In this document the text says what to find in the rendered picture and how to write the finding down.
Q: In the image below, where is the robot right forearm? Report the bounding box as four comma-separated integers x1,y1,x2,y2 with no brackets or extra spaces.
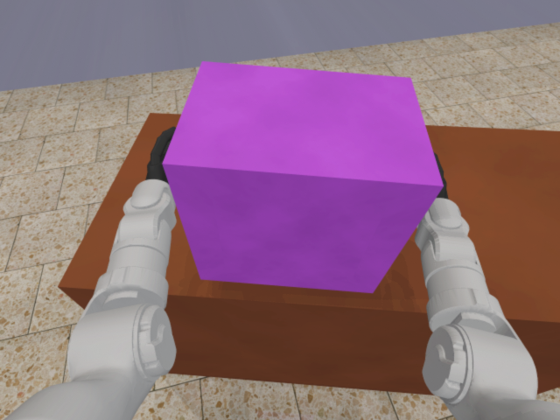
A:
415,198,538,399

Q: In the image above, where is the pedestal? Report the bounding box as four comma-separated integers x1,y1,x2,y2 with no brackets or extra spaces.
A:
58,113,560,396

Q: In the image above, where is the robot right upper arm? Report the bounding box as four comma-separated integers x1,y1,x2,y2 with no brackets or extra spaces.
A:
422,324,560,420

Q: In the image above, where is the left robot hand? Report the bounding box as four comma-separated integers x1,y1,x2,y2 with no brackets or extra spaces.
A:
146,127,176,185

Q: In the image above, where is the robot left forearm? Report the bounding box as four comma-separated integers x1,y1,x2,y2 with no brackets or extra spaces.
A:
67,179,177,380

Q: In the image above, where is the robot left upper arm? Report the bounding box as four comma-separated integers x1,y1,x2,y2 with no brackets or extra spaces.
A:
4,303,177,420

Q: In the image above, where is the carton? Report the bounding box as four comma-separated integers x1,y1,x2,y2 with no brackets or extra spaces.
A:
162,61,444,293

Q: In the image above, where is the right robot hand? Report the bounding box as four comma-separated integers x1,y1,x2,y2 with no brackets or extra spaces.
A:
433,151,448,199

